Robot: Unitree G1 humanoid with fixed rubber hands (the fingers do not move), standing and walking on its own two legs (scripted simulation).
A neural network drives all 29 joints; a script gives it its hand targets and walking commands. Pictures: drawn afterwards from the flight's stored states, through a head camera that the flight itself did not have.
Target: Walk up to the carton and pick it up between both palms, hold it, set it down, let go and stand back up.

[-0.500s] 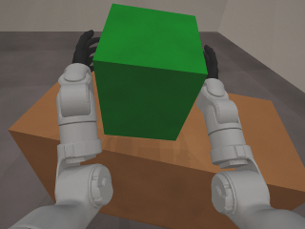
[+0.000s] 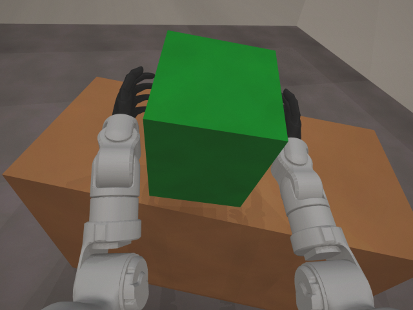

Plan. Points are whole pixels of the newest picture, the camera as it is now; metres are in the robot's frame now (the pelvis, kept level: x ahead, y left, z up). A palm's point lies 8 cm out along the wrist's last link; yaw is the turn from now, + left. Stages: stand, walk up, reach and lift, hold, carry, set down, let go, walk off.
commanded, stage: set down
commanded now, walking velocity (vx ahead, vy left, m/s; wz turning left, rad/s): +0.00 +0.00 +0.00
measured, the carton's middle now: (207, 128) +0.40 -0.03 +0.15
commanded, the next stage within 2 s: none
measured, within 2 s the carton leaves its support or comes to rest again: neither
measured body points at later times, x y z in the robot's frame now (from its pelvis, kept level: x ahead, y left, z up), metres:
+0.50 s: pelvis +0.00 +0.00 +0.00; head +0.00 +0.04 +0.45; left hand +0.42 +0.10 +0.16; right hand +0.37 -0.19 +0.15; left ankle +0.01 +0.12 -0.75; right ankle -0.02 -0.11 -0.75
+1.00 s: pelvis +0.01 +0.00 +0.00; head +0.01 +0.05 +0.45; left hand +0.43 +0.12 +0.13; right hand +0.38 -0.17 +0.14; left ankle +0.01 +0.12 -0.75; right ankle -0.02 -0.11 -0.75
